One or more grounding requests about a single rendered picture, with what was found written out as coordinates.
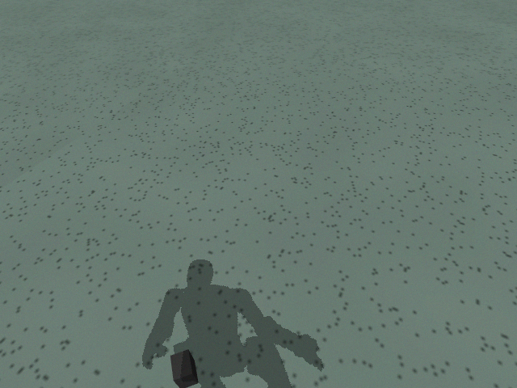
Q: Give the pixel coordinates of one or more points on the carton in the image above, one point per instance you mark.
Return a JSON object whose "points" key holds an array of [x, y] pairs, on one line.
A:
{"points": [[183, 369]]}

